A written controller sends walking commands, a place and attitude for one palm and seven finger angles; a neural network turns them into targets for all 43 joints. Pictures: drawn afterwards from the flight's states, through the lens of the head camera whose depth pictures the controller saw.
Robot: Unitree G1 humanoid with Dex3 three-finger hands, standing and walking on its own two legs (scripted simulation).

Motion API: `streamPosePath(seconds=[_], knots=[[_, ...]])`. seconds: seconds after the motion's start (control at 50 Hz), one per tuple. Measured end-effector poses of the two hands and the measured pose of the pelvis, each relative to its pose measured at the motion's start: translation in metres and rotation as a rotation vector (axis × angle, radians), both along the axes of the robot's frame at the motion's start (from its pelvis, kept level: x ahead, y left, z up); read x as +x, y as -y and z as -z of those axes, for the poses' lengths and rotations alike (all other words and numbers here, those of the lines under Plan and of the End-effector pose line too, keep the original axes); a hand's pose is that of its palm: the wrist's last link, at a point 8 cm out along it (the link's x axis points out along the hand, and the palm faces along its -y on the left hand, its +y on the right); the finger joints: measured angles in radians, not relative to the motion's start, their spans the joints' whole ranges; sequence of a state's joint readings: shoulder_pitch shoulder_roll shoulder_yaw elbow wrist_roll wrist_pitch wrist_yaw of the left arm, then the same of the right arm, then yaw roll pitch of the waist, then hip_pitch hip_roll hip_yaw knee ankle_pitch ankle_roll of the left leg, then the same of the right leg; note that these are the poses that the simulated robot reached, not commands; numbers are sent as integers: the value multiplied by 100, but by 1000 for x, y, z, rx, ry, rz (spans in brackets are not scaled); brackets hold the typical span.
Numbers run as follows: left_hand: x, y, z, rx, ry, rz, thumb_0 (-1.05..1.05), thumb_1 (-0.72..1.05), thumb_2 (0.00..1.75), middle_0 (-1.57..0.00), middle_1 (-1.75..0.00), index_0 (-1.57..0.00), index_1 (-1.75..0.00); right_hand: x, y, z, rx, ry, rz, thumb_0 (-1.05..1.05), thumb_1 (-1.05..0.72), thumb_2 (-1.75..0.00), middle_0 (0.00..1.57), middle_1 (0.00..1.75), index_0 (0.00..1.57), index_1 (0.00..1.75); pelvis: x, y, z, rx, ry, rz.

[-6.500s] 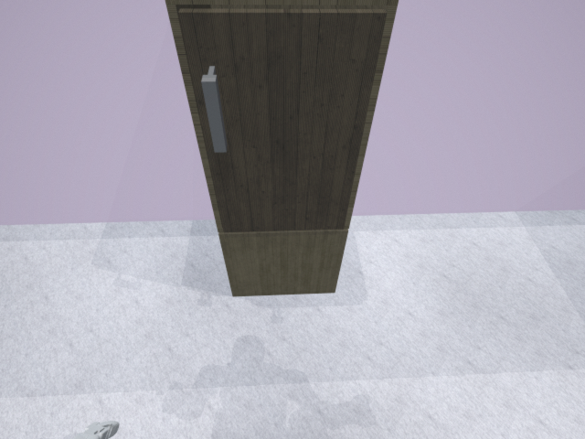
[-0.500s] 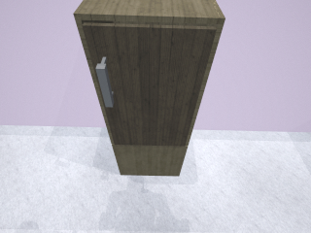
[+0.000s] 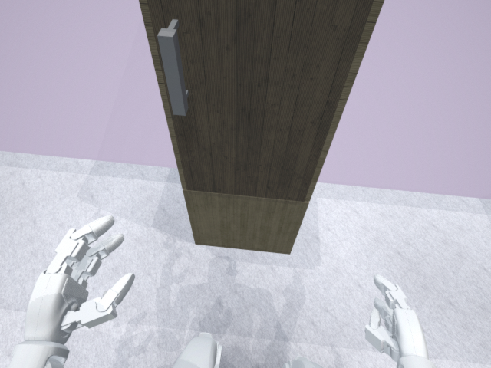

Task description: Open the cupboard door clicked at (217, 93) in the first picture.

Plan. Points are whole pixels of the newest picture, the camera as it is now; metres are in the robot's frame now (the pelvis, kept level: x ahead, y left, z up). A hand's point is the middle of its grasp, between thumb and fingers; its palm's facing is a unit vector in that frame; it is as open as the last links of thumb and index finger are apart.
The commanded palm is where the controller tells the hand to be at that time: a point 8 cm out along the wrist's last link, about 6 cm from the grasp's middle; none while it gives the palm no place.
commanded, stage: raise the hand with hooked fingers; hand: left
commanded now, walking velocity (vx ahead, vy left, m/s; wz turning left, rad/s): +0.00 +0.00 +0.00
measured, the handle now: (177, 69) +0.58 +0.20 +0.16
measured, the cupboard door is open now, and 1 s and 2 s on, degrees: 0 0 0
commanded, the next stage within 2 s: move the hooked fingers beside the handle in 1.54 s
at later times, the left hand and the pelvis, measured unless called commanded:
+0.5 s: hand (83, 232) +0.26 +0.25 +0.11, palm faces +0.03 -1.00 -0.05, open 12.4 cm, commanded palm +0.23 +0.31 +0.13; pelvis +0.01 +0.02 +0.04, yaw -1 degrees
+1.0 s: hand (47, 166) +0.31 +0.30 +0.18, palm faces +0.06 -1.00 -0.04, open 14.0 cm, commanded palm +0.28 +0.35 +0.18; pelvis +0.02 +0.03 +0.06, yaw -1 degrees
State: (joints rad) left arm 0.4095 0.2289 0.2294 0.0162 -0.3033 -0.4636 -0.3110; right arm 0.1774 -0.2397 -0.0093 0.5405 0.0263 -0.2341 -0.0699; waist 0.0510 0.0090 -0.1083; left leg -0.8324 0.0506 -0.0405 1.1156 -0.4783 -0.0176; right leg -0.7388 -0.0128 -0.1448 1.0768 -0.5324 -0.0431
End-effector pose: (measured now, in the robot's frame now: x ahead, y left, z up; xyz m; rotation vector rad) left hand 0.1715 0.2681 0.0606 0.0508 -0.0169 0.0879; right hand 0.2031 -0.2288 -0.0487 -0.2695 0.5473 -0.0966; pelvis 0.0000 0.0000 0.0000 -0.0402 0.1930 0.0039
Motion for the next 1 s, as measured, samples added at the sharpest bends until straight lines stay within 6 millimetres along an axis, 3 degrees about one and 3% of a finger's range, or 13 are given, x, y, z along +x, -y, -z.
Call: streamPosePath(seconds=[0.14, 0.3, 0.46, 0.72, 0.86, 1.0], knots=[[43, -4, -19, -7, -64, 105, 1, 28, 64, -24, -70, -24, -70, -47, -10, 13, 73, -131, 84, 1, -90, -90, 20, 30, 21, 30, 2, -3, -16, 5, 17, 15], [50, -23, -42, 6, -46, 43, 0, 9, 56, -26, -82, -26, -81, -77, 2, 3, 47, -177, 144, 1, -90, -90, 20, 30, 21, 30, 8, -13, -32, 16, 34, 33], [58, -34, -51, 2, -18, 59, 0, -9, 48, -27, -94, -27, -94, -63, 8, -17, -13, -133, 131, 1, -90, -90, 20, 30, 20, 30, 11, -23, -39, 11, 64, 28], [87, -63, -84, -12, 1, 44, -1, -39, 35, -29, -113, -29, -113, -22, -27, -43, 27, -31, 49, 1, -90, -90, 20, 30, 20, 30, 17, -31, -53, 7, 114, 20], [100, -75, -101, -8, 4, 36, -1, -47, 32, -30, -118, -30, -118, -22, -35, -43, 40, -51, 33, 1, -90, -90, 20, 30, 21, 30, 19, -33, -58, 8, 133, 18], [116, -84, -117, -8, 4, 33, -2, -50, 31, -30, -120, -30, -119, -32, -28, -41, 30, -92, 55, 1, -90, -90, 20, 30, 21, 30, 20, -31, -63, 13, 144, 19]])
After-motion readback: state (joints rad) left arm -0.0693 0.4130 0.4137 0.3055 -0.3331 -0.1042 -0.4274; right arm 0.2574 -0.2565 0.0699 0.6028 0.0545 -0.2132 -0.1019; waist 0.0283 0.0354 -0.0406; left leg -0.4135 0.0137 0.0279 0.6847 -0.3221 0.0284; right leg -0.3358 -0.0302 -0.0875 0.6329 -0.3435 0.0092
